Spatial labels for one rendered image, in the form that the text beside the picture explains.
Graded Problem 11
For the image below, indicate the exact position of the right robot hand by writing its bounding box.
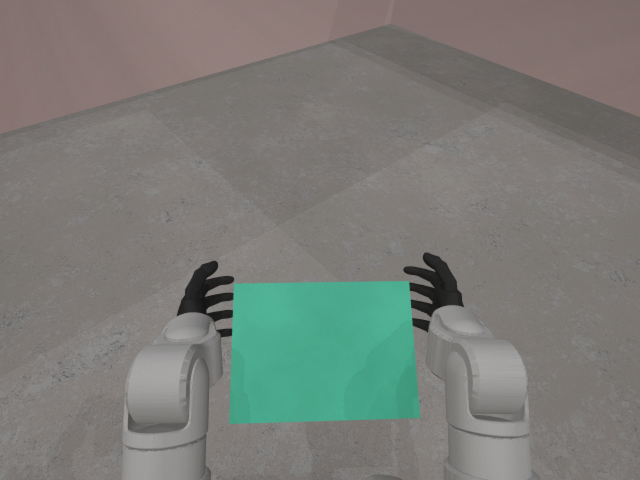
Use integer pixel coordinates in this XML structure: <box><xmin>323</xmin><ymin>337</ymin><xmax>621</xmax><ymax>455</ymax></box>
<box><xmin>403</xmin><ymin>252</ymin><xmax>464</xmax><ymax>332</ymax></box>

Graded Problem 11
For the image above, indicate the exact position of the left robot hand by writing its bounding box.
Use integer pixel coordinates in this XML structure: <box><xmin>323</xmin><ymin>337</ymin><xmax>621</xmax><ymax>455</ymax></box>
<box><xmin>176</xmin><ymin>261</ymin><xmax>234</xmax><ymax>337</ymax></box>

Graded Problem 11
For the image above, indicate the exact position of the carton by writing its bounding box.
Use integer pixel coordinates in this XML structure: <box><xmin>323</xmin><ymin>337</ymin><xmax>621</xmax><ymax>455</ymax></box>
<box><xmin>229</xmin><ymin>281</ymin><xmax>420</xmax><ymax>424</ymax></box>

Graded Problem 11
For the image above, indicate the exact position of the left robot forearm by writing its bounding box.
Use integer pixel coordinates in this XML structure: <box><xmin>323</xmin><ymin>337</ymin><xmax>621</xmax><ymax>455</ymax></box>
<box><xmin>121</xmin><ymin>312</ymin><xmax>223</xmax><ymax>480</ymax></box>

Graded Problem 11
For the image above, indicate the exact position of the right robot forearm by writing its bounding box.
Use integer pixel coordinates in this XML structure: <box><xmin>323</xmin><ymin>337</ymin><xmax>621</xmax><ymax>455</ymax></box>
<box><xmin>425</xmin><ymin>305</ymin><xmax>540</xmax><ymax>480</ymax></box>

